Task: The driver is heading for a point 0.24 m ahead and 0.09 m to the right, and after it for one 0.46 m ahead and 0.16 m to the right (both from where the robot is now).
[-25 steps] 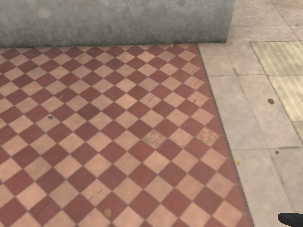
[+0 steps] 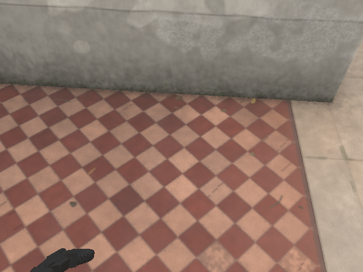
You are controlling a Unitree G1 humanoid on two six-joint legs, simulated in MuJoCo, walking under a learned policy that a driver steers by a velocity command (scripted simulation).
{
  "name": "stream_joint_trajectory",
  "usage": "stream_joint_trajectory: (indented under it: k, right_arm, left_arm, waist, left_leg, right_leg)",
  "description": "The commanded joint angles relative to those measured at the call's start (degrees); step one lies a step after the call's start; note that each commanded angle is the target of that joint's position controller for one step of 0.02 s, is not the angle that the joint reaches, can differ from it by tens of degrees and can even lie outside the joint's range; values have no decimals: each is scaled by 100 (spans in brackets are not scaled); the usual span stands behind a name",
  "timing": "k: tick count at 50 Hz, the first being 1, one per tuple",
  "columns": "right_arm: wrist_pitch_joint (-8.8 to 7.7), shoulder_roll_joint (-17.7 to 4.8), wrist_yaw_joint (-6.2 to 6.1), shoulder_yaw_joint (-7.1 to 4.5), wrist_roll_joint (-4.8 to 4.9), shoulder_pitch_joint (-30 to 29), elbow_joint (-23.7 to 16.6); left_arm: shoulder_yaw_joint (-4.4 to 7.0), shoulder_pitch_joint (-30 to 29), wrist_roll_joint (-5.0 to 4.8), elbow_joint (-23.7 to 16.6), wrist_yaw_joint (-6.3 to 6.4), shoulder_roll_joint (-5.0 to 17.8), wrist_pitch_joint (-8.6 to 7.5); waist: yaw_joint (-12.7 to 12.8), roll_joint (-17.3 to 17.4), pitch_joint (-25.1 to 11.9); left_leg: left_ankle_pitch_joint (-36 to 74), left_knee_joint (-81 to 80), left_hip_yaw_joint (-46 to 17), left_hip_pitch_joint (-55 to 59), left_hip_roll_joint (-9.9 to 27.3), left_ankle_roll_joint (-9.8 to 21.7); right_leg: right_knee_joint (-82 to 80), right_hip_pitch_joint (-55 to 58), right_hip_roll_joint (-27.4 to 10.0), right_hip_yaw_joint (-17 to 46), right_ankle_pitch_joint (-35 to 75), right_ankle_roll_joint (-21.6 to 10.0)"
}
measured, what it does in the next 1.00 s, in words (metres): walks ahead, turning right: right foot, then left foot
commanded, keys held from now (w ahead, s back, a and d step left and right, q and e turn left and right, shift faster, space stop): w+e+shift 0.24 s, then shift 0.76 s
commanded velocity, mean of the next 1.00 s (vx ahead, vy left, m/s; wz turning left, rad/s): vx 0.47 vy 0.00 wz -0.31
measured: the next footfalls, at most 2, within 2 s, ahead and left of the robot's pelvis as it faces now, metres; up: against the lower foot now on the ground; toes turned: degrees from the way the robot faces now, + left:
right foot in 0.14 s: +0.37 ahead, -0.11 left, +0.00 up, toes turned -7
left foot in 0.56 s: +0.75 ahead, -0.09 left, +0.00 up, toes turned -25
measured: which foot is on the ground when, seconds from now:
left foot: down 0.00-0.12, up 0.14-0.54, down 0.56-1.00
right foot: up 0.00-0.12, down 0.14-0.56, up 0.58-0.92, down 0.94-1.00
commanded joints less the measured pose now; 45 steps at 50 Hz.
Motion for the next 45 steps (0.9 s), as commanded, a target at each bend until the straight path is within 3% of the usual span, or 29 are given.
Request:
stream_joint_trajectory:
  k: [1, 3, 5, 6, 7, 8, 9, 10, 11, 12, 14, 15, 18, 20, 23, 24, 26, 27, 28, 29, 30, 31, 32, 33, 35, 37, 40, 43, 45]
  right_arm:
    - [-70, -994, -55, -264, -15, 241, -34]
    - [17, -1187, -81, -306, -144, 84, -11]
    - [135, -1416, -172, -387, -328, -187, -93]
    - [198, -1529, -198, -431, -391, -601, -206]
    - [221, -1650, -217, -465, -309, -1269, -435]
    - [65, -346, -71, -136, -462, -686, -569]
    - [-199, -363, 70, 10, 117, -203, -921]
    - [-366, -948, 127, -76, 200, -871, -972]
    - [-433, -985, 131, -77, 228, -1383, -1198]
    - [-445, -847, 92, -57, 58, -1610, -1207]
    - [-331, -860, 31, -107, -54, -1301, -1122]
    - [-252, -923, -13, -134, -79, -1217, -1086]
    - [-172, -577, -64, -14, -259, -1852, -1374]
    - [-168, -319, -8, 53, -229, -2251, -1411]
    - [-156, -435, 52, -41, -129, -2797, -1551]
    - [-157, -523, 68, -92, -121, -2874, -1587]
    - [-194, -775, 98, -233, -118, -2351, -1439]
    - [-238, -806, 96, -282, -130, -1527, -1179]
    - [-266, -965, 77, -315, -194, -281, -847]
    - [-221, -901, 80, -196, -361, -199, -807]
    - [-162, -786, 117, -212, -237, -245, -748]
    - [-76, -726, 30, -251, -129, -831, -965]
    - [32, -543, -49, -171, -90, -1329, -1023]
    - [114, -452, -76, -71, -73, -1532, -1012]
    - [200, -538, -47, -58, -165, -1781, -908]
    - [219, -546, 17, -71, -171, -1734, -766]
    - [263, -722, 52, -147, -114, -1513, -555]
    - [389, -821, 6, -166, -71, -1613, -489]
    - [462, -752, -60, -141, -25, -1531, -398]
  left_arm:
    - [92, -1089, -131, -562, -208, 361, -138]
    - [214, -877, -153, -581, -322, 566, -168]
    - [368, 84, -191, -455, -314, 849, -46]
    - [505, 1426, -210, -136, -246, 1126, 70]
    - [612, 3028, -142, 267, -164, 1372, 163]
    - [516, 3226, -63, 546, -146, 1373, 192]
    - [510, 2797, 100, 267, -129, 1286, 105]
    - [510, 2666, 157, 110, -54, 911, 95]
    - [448, 2392, 188, 85, -68, 775, 47]
    - [430, 2085, 154, 33, -141, 743, -7]
    - [405, 1304, 175, -185, -108, 757, -39]
    - [358, 1180, 109, -164, -77, 638, -32]
    - [289, 1439, 37, 142, 126, 591, 36]
    - [334, 2005, -17, 422, 261, 667, 161]
    - [339, 2530, -37, 726, 366, 623, 308]
    - [329, 2539, -5, 772, 400, 525, 353]
    - [386, 2198, 70, 673, 477, 565, 404]
    - [418, 1763, 85, 519, 489, 640, 429]
    - [348, 1333, 183, 237, 433, 498, 427]
    - [218, 2681, 231, 436, 356, -39, 434]
    - [171, 3639, 42, 748, 202, 287, 428]
    - [260, 2867, -6, 684, 186, 693, 507]
    - [322, 1946, 44, 437, 252, 865, 594]
    - [346, 1441, 128, 306, 320, 839, 684]
    - [244, 1498, 221, 194, 334, 446, 800]
    - [149, 1699, 221, 270, 392, 110, 770]
    - [138, 1521, 258, 327, 494, 184, 800]
    - [182, 1114, 233, 300, 523, 389, 884]
    - [157, 901, 291, 290, 498, 316, 838]
  waist:
    - [-218, 368, 679]
    - [40, 602, 304]
    - [673, 1156, -356]
    - [1332, 1286, -875]
    - [2219, 830, -1288]
    - [1395, -1546, -1354]
    - [930, -2309, -2183]
    - [1285, -967, -1688]
    - [1015, 52, -1055]
    - [702, 906, -545]
    - [148, 777, -27]
    - [41, 691, 87]
    - [261, 426, 191]
    - [656, 118, -210]
    - [1003, -261, -321]
    - [981, -336, -295]
    - [579, -460, -516]
    - [86, -419, -819]
    - [-446, -86, -1653]
    - [215, 1597, -2499]
    - [324, 1627, -3290]
    - [174, 925, -2482]
    - [221, 217, -1683]
    - [335, -155, -1117]
    - [718, 231, -627]
    - [797, 593, -790]
    - [644, 798, -1205]
    - [539, 957, -767]
    - [523, 859, -432]
  left_leg:
    - [2741, -915, 154, -633, 1448, 76]
    - [4982, -398, 351, 232, 1547, -177]
    - [8255, 934, 523, 794, 1722, -339]
    - [9111, 2294, 568, 550, 1778, -369]
    - [8394, 4604, 714, -715, 1456, -453]
    - [-65, 7128, 269, -3576, 370, -639]
    - [-1294, 8252, -659, -5286, -104, -717]
    - [-372, 7652, -917, -5379, 325, -286]
    - [49, 7033, -866, -5232, 518, -178]
    - [175, 6502, -801, -4836, 654, -153]
    - [205, 5953, -754, -4269, 913, -417]
    - [198, 5616, -600, -4148, 1050, -584]
    - [1123, 3793, 198, -3497, 858, -877]
    - [2676, 2498, 408, -2706, 473, -864]
    - [3709, 1417, 306, -2499, 149, -756]
    - [3660, 1206, 220, -2557, 129, -691]
    - [3510, 926, 110, -2292, 134, -555]
    - [4070, 527, 138, -1617, 286, -477]
    - [5665, 901, -648, -44, 1258, -129]
    - [8671, 1790, -2478, 1668, 2925, 1007]
    - [6748, 1545, -3915, 1969, 3475, 1709]
    - [5046, 1078, -3523, 1099, 3102, 1593]
    - [3638, 758, -2926, 10, 2667, 1231]
    - [2921, 454, -2488, -1006, 2259, 956]
    - [2583, 79, -1961, -2256, 1753, 674]
    - [3542, 105, -1271, -2528, 1418, 570]
    - [2732, 105, -1230, -2269, 1527, 654]
    - [-138, -214, -1474, -2666, 1525, 515]
    - [-1089, -217, -1478, -2884, 1420, 240]
  right_leg:
    - [-897, 783, 365, -289, 482, -201]
    - [-983, 1075, 761, -636, 22, -406]
    - [-511, 1817, 1188, -1000, -1069, -596]
    - [-260, 2939, 1192, -857, -1411, -775]
    - [-695, 4824, 906, -281, -1106, -1003]
    - [119, 6759, 379, 978, -1826, -1474]
    - [-1857, 7659, -811, 4872, -4928, -2665]
    - [-2705, 7224, -701, 5062, -5464, -2167]
    - [-2801, 6246, -607, 4626, -4896, -1918]
    - [-2877, 5187, -348, 4212, -4232, -1793]
    - [-2874, 3902, 12, 3170, -1713, -1819]
    - [-2796, 3523, 95, 2626, -369, -1746]
    - [-2475, 2402, 766, 1178, 2231, -1225]
    - [-2279, 2353, 1100, 827, 1825, -746]
    - [-2038, 3023, 893, 1197, 754, -455]
    - [-1809, 3347, 824, 1341, 641, -384]
    - [-936, 3963, 724, 1517, 1223, -197]
    - [-62, 4016, 841, 1345, 1417, -15]
    - [1737, 3383, 1045, 1122, -204, 161]
    - [3884, 1895, 1871, 1162, -5605, 470]
    - [4525, 1454, 1493, 1858, -5274, 339]
    - [4517, 1197, 1169, 1485, -4819, 414]
    - [4156, 1091, 963, 1045, -4286, 427]
    - [3845, 1240, 866, 781, -4087, 438]
    - [2776, 1908, 656, 540, -3849, 456]
    - [1598, 2514, 674, 275, -3891, 509]
    - [540, 3040, 576, 308, -3427, 532]
    - [-315, 3317, 570, 313, -2923, 419]
    - [-1138, 3578, 634, 211, -2659, 242]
